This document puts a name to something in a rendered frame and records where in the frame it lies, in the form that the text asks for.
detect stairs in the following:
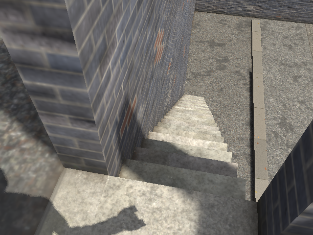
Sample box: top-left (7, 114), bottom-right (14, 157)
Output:
top-left (119, 94), bottom-right (246, 200)

